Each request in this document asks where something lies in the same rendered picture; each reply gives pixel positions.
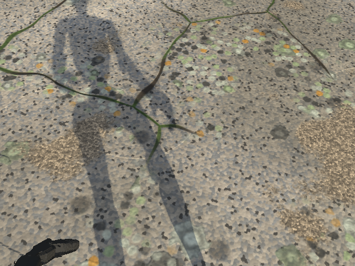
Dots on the left robot hand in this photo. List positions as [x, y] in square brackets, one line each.
[45, 251]

